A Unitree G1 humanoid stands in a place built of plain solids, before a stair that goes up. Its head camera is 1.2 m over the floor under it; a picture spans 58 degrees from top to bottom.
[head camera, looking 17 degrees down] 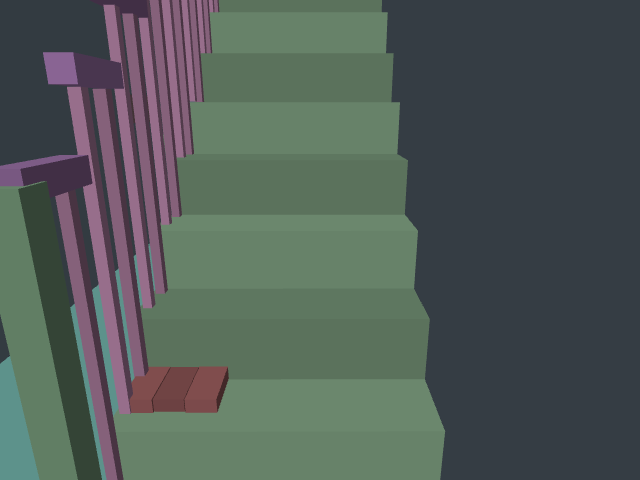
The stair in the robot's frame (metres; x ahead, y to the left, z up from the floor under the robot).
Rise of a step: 0.20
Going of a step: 0.22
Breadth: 0.88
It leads straight ahead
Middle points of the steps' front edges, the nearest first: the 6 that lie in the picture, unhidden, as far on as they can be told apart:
0.92 0.12 0.41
1.14 0.12 0.61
1.36 0.12 0.82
1.58 0.12 1.02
1.81 0.12 1.22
2.03 0.12 1.43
